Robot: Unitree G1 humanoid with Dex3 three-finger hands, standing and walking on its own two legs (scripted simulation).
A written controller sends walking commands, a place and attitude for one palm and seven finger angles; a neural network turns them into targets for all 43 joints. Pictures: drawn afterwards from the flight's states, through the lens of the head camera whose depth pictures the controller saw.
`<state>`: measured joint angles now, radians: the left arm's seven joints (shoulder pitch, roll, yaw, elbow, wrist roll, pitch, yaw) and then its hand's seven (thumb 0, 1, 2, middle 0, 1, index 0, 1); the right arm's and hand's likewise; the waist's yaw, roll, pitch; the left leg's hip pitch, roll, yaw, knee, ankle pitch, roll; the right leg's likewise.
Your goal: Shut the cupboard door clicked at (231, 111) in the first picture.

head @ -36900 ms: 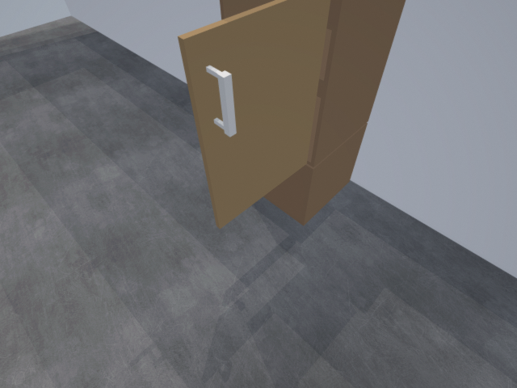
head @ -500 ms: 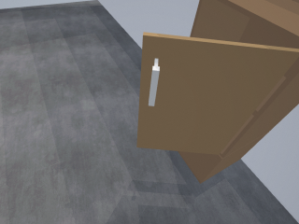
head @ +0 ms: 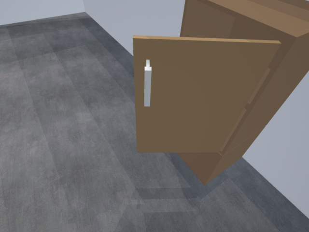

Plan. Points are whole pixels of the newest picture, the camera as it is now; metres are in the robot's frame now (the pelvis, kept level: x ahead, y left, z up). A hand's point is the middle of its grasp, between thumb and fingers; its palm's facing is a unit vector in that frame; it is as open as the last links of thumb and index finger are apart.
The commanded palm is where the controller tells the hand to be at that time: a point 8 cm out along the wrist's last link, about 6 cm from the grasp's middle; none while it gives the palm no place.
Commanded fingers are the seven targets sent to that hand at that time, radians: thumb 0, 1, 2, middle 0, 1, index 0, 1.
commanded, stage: come to a stop and stand still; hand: left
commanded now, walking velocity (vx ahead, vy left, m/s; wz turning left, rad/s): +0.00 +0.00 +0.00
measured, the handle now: (147, 84) +0.52 +0.05 +0.11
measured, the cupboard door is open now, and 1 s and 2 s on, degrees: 58 58 58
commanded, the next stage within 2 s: look again from close up in 0.04 s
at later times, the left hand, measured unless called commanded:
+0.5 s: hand out of the picture -0.01 +0.18 -0.18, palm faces +0.02 -0.97 -0.24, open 7.4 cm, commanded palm none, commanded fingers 0.00 0.90 0.90 -0.20 -0.30 -0.20 -0.30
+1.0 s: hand out of the picture +0.02 +0.15 -0.19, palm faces +0.00 -0.98 -0.18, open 7.4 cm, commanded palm none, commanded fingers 0.00 0.90 0.90 -0.20 -0.30 -0.20 -0.30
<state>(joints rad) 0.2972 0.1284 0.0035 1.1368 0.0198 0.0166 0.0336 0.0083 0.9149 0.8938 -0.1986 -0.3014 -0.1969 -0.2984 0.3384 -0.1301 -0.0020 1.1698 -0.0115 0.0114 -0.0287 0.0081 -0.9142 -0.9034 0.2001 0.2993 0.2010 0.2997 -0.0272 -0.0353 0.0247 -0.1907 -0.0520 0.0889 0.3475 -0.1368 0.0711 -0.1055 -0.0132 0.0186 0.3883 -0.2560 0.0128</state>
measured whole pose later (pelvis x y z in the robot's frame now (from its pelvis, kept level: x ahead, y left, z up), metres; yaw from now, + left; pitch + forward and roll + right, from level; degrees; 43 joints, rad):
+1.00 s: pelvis +0.03 -0.02 -0.01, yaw +1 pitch +1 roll +1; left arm 0.30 0.18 0.00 1.07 0.03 0.01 0.02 0.00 0.91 0.89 -0.20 -0.30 -0.20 -0.30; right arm 0.27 -0.15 0.00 1.09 -0.02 -0.01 -0.03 0.01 -0.91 -0.90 0.20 0.30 0.20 0.30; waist -0.01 -0.05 0.00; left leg -0.27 -0.04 0.07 0.50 -0.25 0.05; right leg -0.18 -0.01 -0.01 0.54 -0.37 -0.01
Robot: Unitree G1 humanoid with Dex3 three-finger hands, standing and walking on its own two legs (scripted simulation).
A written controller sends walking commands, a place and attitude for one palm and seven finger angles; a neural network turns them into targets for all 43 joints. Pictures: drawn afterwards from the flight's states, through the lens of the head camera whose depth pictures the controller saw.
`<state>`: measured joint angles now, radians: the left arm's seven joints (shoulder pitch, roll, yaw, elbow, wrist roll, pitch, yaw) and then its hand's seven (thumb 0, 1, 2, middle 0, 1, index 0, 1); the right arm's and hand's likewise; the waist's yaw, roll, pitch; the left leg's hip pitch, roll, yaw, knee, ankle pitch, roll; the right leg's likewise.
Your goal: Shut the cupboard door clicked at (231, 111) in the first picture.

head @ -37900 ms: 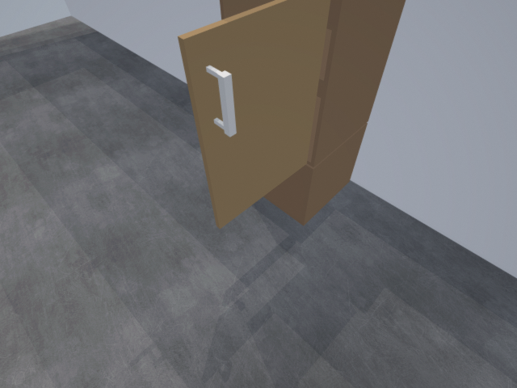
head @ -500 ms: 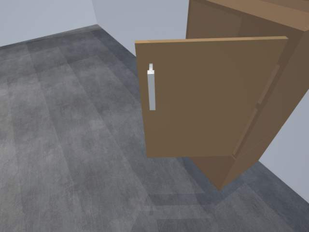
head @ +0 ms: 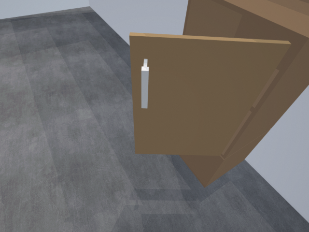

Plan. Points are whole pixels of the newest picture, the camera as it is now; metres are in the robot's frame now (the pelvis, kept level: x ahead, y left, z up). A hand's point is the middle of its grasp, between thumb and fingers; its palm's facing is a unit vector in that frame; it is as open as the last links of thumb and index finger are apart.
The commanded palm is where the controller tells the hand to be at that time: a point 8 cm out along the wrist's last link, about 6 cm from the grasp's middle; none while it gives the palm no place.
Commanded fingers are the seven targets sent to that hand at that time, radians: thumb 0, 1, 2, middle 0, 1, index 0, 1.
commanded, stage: shuffle to correct the standing spot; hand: left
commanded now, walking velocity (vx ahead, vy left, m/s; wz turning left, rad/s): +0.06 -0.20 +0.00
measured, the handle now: (145, 84) +0.49 +0.06 +0.12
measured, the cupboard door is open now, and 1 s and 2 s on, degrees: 58 58 58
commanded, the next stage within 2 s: come to a stop and stand still in 0.80 s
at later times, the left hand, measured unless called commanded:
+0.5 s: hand out of the picture -0.01 +0.10 -0.20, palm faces +0.04 -1.00 -0.09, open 7.4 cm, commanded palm none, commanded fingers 0.00 0.90 0.90 -0.20 -0.30 -0.20 -0.30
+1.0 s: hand out of the picture +0.13 +0.03 -0.16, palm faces +0.03 -0.97 -0.22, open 7.4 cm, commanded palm none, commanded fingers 0.00 0.90 0.90 -0.20 -0.30 -0.20 -0.30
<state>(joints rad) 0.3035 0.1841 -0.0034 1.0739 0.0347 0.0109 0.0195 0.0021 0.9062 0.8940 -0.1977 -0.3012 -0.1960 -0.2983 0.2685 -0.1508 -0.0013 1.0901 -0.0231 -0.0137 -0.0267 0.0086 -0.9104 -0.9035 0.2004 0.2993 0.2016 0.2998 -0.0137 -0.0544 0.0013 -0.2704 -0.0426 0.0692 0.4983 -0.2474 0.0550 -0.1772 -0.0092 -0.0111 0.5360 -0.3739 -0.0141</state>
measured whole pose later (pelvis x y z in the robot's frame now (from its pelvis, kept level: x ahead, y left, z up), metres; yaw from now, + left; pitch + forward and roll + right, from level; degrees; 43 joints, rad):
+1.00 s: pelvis +0.06 -0.15 +0.00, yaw +3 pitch +2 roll +0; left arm 0.20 0.16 0.04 0.96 0.04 0.02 0.00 0.00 0.91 0.89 -0.20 -0.30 -0.20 -0.30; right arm 0.32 -0.21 -0.07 1.06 -0.03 0.05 -0.03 0.01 -0.91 -0.90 0.20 0.30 0.20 0.30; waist -0.04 0.04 0.04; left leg -0.49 0.07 0.04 1.02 -0.47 -0.01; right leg -0.27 -0.02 -0.10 0.52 -0.28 -0.03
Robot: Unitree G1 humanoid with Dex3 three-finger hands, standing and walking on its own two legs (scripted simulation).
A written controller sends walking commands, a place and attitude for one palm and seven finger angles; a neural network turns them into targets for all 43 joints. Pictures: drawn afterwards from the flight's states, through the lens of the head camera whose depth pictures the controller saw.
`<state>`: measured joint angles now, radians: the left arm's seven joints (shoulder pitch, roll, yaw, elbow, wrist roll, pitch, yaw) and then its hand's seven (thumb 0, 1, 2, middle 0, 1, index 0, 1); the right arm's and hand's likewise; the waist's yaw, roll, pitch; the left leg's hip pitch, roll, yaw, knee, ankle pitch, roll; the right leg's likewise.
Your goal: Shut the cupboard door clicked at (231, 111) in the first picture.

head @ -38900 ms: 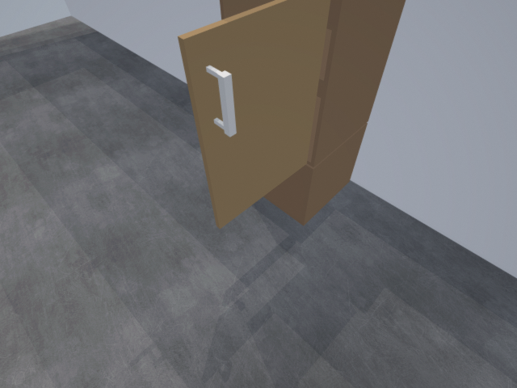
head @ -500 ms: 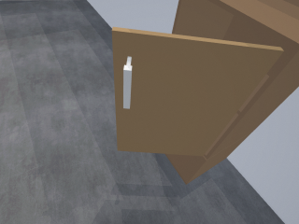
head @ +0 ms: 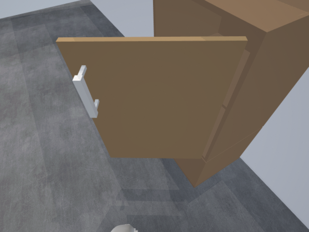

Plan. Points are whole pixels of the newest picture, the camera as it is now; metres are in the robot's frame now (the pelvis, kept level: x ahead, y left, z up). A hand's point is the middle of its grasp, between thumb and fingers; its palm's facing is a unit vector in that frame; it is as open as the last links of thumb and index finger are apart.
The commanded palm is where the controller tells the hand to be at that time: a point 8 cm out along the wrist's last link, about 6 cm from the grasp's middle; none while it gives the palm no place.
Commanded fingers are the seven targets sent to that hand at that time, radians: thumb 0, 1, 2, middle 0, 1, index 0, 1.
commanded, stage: come to a stop and stand still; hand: left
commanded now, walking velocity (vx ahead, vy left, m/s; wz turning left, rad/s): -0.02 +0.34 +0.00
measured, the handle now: (88, 93) +0.44 +0.19 +0.12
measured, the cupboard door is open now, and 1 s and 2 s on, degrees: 58 58 58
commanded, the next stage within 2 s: look again from close up in 0.94 s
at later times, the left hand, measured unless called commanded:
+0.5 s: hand out of the picture -0.01 +0.21 -0.19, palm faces +0.02 -0.98 -0.19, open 7.4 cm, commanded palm none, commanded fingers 0.00 0.90 0.90 -0.20 -0.30 -0.20 -0.30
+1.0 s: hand out of the picture +0.03 +0.26 -0.17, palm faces -0.05 -0.97 -0.22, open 7.4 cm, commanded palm none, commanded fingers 0.00 0.90 0.90 -0.20 -0.30 -0.20 -0.30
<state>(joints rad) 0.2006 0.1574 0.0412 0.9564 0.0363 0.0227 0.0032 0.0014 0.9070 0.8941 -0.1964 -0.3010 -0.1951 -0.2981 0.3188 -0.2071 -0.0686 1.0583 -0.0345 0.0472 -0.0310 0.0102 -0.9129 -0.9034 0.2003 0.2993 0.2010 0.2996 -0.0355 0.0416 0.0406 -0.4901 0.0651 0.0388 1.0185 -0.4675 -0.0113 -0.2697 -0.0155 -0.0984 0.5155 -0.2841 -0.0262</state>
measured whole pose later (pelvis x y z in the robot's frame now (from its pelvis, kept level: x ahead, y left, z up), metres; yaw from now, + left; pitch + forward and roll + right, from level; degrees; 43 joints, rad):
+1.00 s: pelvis +0.00 +0.08 +0.00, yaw -3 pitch +0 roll -1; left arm 0.26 0.15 -0.01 1.05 0.02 0.02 0.04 0.00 0.91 0.89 -0.20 -0.30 -0.20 -0.30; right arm 0.28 -0.18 0.01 1.06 -0.02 -0.01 -0.03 0.01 -0.92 -0.90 0.20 0.30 0.20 0.30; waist -0.02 0.03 0.03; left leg -0.19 -0.13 0.16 0.38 -0.21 0.16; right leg -0.17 -0.01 0.01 0.50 -0.32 0.01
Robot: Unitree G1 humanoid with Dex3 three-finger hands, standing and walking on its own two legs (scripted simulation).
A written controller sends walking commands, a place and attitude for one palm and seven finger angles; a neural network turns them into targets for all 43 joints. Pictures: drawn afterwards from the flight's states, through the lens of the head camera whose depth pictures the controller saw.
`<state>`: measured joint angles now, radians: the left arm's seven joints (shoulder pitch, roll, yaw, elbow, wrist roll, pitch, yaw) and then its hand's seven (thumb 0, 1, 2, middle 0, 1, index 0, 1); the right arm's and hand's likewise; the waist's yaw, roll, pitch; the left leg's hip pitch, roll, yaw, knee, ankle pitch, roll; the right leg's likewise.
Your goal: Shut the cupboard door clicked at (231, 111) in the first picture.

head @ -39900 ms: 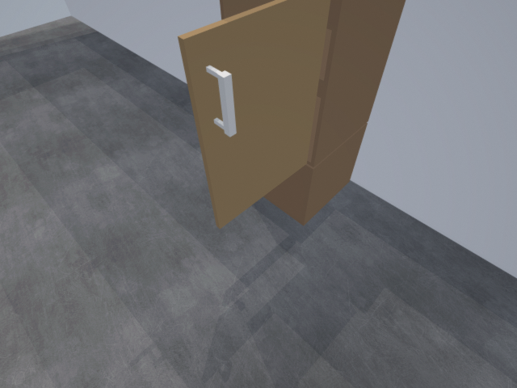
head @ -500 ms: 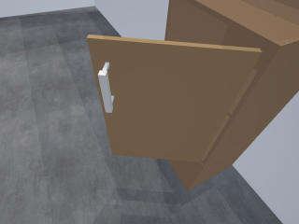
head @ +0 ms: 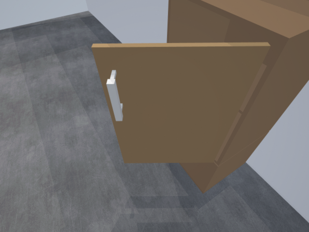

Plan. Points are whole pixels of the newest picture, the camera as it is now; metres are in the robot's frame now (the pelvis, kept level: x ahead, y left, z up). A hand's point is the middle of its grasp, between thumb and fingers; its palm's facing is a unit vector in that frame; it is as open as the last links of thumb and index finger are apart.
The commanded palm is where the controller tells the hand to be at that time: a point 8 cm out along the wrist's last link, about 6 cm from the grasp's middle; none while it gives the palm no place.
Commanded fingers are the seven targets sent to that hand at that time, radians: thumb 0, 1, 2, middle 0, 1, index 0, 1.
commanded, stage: look again from close up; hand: left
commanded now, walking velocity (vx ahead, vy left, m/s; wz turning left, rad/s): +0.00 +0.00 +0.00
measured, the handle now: (116, 96) +0.44 +0.13 +0.12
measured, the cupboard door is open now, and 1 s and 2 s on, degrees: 58 58 58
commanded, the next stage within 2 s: shuffle to correct the standing spot in 0.54 s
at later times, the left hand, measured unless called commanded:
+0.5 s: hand out of the picture -0.03 +0.16 -0.18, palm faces +0.01 -0.98 -0.18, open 7.4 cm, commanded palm none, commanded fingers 0.00 0.90 0.90 -0.20 -0.30 -0.20 -0.30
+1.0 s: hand out of the picture +0.01 +0.11 -0.17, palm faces +0.02 -0.99 -0.16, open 7.4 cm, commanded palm none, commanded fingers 0.00 0.90 0.90 -0.20 -0.30 -0.20 -0.30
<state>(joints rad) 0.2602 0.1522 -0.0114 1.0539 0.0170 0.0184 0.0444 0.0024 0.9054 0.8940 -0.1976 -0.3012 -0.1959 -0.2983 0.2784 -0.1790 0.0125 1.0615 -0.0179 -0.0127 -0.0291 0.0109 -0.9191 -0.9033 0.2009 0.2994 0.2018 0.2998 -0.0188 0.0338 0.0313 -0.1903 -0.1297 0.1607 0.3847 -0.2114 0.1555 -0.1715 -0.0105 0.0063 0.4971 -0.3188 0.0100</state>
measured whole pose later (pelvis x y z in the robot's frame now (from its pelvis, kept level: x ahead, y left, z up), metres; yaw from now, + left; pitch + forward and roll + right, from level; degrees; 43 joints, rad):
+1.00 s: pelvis +0.01 -0.05 +0.01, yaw +1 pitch +1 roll -1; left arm 0.25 0.14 0.04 1.09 0.03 0.07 0.02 0.00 0.91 0.89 -0.20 -0.30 -0.20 -0.30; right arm 0.28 -0.12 -0.01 1.13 -0.03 -0.01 -0.06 0.01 -0.91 -0.90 0.20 0.30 0.20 0.30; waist -0.03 -0.01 0.06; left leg -0.21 -0.05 0.11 0.40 -0.21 0.11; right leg -0.39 -0.04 0.02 0.90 -0.42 0.00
